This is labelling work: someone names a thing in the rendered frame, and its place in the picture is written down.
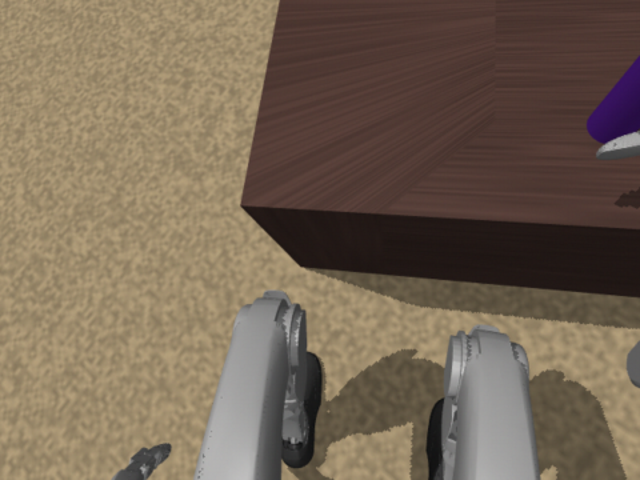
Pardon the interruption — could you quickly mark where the right robot hand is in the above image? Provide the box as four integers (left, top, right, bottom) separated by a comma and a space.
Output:
596, 130, 640, 160

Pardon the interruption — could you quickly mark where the right robot foot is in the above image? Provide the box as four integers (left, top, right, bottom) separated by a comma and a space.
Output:
426, 398, 444, 480

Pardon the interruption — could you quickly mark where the left robot hand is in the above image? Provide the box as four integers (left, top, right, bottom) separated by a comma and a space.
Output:
111, 443, 172, 480

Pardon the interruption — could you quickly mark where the left robot foot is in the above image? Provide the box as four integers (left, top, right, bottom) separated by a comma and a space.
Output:
282, 351, 322, 468

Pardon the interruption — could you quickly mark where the can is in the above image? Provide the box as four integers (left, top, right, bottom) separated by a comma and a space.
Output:
587, 56, 640, 144

